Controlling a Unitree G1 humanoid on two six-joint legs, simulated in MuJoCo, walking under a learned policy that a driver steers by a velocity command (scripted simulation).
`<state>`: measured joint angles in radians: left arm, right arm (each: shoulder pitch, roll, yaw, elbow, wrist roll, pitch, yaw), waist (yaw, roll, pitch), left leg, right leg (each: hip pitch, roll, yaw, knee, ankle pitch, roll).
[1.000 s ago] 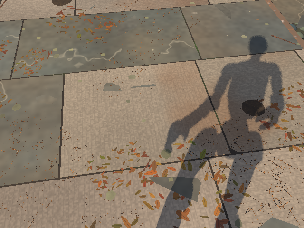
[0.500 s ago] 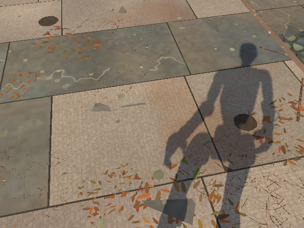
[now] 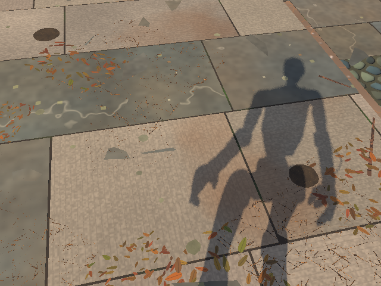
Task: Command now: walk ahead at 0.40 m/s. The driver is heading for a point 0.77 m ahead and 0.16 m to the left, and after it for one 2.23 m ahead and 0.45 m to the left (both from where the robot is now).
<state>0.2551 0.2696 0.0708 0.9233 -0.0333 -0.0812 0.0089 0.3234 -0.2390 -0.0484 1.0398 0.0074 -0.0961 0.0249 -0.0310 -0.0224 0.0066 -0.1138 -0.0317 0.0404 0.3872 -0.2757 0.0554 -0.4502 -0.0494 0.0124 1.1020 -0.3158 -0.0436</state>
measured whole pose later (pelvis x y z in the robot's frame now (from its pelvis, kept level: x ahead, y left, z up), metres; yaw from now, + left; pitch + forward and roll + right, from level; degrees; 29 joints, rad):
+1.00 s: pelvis +0.54 +0.01 -0.01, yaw +19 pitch +1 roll +0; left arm 0.22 0.27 0.05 0.89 -0.02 -0.12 0.00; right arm 0.18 -0.27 -0.08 0.80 0.02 -0.06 0.04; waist 0.00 0.00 0.06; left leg -0.39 -0.08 0.03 0.54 -0.17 0.11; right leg -0.35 -0.05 0.01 1.23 -0.40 -0.01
